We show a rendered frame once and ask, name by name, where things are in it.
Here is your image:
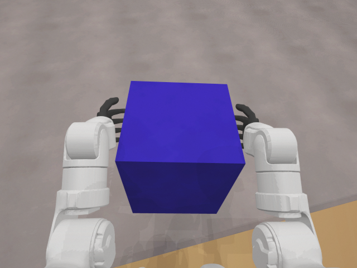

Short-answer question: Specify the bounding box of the carton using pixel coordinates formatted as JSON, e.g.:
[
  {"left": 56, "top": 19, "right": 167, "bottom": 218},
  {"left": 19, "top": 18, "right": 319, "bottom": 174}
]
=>
[{"left": 115, "top": 81, "right": 245, "bottom": 214}]

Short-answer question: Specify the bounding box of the robot left forearm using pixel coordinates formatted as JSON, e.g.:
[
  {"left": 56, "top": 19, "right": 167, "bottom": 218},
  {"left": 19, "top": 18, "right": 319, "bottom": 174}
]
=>
[{"left": 46, "top": 116, "right": 116, "bottom": 264}]

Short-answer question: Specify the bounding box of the robot left hand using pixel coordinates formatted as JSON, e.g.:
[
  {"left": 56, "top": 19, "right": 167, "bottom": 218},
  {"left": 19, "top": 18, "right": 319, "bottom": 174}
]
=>
[{"left": 97, "top": 97, "right": 126, "bottom": 142}]

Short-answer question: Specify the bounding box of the robot right forearm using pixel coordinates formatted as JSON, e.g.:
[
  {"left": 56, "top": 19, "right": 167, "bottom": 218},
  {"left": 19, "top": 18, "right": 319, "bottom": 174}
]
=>
[{"left": 243, "top": 122, "right": 322, "bottom": 258}]

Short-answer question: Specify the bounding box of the left robot upper arm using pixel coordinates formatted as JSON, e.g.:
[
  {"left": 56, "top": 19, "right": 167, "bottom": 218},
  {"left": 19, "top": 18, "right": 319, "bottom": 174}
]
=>
[{"left": 44, "top": 218, "right": 115, "bottom": 268}]

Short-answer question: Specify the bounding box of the robot right hand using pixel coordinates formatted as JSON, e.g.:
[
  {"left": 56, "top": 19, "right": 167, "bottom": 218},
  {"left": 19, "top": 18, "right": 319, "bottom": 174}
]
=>
[{"left": 234, "top": 104, "right": 259, "bottom": 149}]

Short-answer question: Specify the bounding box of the right robot upper arm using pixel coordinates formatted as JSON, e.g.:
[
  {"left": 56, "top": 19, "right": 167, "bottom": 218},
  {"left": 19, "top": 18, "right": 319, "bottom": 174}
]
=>
[{"left": 252, "top": 221, "right": 339, "bottom": 268}]

